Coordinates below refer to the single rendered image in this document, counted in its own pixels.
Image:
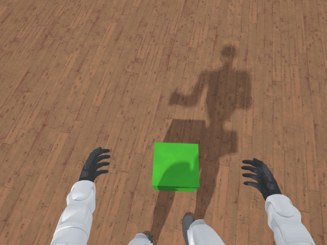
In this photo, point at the robot right thigh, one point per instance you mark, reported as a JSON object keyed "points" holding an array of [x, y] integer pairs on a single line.
{"points": [[203, 234]]}

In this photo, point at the right robot forearm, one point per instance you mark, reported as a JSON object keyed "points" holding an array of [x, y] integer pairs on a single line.
{"points": [[285, 221]]}

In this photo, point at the robot left hand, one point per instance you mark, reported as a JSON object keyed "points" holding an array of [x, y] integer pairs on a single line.
{"points": [[91, 165]]}

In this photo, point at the left robot foot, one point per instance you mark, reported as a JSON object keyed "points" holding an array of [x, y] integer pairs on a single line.
{"points": [[149, 237]]}

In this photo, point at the carton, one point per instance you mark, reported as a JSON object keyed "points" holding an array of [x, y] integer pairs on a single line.
{"points": [[175, 167]]}

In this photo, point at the left robot forearm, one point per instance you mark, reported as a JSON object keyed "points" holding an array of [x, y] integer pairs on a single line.
{"points": [[75, 222]]}

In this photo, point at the robot right hand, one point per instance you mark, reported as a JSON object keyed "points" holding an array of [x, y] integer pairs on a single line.
{"points": [[267, 184]]}

